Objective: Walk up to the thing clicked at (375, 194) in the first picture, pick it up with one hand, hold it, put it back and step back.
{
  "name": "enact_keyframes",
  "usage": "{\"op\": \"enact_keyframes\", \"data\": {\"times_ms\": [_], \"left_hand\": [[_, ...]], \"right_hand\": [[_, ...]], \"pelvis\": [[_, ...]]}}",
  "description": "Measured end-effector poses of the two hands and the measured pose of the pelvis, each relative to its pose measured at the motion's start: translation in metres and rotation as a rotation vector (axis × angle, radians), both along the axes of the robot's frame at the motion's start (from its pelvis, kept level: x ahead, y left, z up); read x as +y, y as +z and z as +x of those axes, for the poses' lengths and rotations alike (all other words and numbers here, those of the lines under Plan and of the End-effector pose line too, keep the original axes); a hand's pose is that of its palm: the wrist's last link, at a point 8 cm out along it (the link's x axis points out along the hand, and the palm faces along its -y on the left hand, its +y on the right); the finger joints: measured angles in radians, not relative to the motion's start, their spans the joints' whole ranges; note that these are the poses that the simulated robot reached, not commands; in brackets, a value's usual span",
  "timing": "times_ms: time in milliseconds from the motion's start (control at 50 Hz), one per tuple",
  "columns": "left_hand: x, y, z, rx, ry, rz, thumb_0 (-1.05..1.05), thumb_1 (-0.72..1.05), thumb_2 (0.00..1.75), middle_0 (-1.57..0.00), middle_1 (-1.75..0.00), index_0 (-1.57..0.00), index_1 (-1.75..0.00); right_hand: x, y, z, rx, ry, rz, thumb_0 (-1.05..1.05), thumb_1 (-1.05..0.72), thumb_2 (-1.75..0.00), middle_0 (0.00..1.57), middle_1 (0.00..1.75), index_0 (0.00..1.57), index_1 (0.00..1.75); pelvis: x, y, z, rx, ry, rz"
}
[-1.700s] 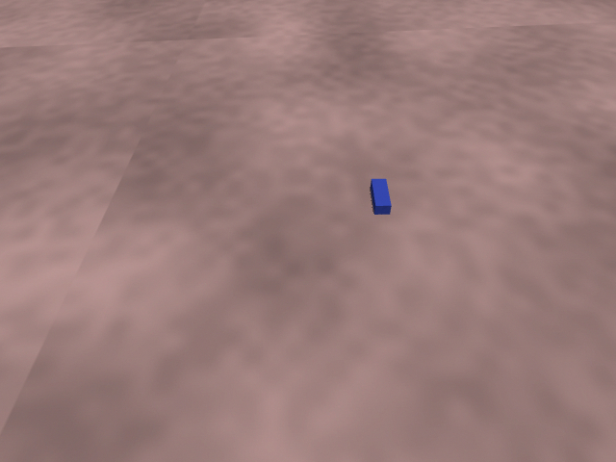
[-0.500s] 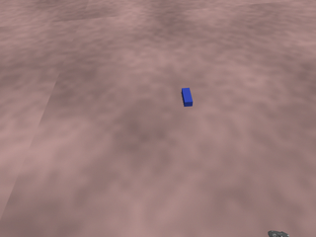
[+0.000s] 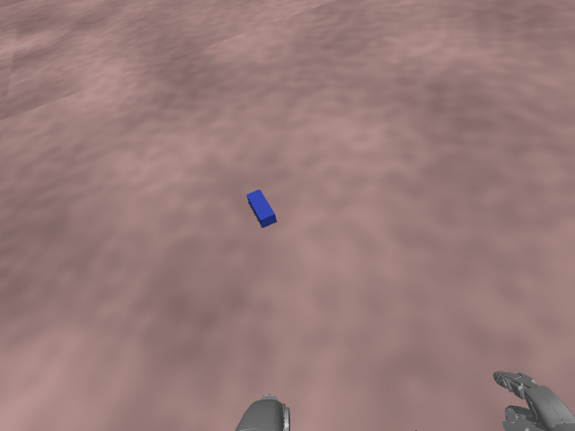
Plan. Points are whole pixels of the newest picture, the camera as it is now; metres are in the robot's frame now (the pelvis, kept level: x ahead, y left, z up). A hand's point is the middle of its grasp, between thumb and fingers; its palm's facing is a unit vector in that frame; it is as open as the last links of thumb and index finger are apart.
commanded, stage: walk up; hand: left
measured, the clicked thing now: (261, 207) +1.22 +0.30 -0.74
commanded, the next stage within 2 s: none
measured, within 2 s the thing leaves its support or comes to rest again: neither
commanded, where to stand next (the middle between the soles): +0.77 +0.54 m, yaw -64 degrees
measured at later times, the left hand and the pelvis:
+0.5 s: hand (134, 272) +0.46 +0.40 -0.11, palm faces -0.38 -0.76 -0.53, open 7.4 cm; pelvis +0.24 +0.15 +0.00, yaw -18 degrees
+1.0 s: hand (106, 225) +0.65 +0.56 -0.15, palm faces -0.47 -0.62 -0.63, open 7.4 cm; pelvis +0.46 +0.28 -0.05, yaw -32 degrees
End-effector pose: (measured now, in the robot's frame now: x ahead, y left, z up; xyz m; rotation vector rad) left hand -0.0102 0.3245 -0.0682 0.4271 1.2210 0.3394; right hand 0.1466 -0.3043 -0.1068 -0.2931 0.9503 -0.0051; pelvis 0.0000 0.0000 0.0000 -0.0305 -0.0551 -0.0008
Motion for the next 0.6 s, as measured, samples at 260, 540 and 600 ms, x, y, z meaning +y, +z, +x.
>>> {"op": "enact_keyframes", "data": {"times_ms": [260,540,600], "left_hand": [[0.124,-0.037,0.262,-0.024,-0.297,0.052,0.01,0.9,0.89,-0.21,-0.3,-0.21,-0.31],[0.099,0.007,0.505,-0.127,-0.573,0.029,0.01,0.9,0.89,-0.2,-0.3,-0.21,-0.3],[0.092,0.001,0.544,-0.2,-0.602,0.042,0.01,0.9,0.89,-0.21,-0.3,-0.21,-0.31]], "right_hand": [[0.067,0.008,0.018,0.066,-0.329,-0.132,0.01,-0.9,-0.9,0.2,0.3,0.2,0.3],[0.151,-0.005,-0.005,0.273,-0.595,-0.046,0.01,-0.9,-0.9,0.2,0.3,0.2,0.3],[0.159,-0.028,0.019,0.292,-0.602,-0.025,0.01,-0.9,-0.9,0.2,0.3,0.2,0.3]], "pelvis": [[0.108,-0.022,0.13,0.012,-0.17,0.01],[0.151,-0.002,0.262,0.032,-0.338,0.053],[0.151,-0.019,0.289,0.032,-0.36,0.041]]}}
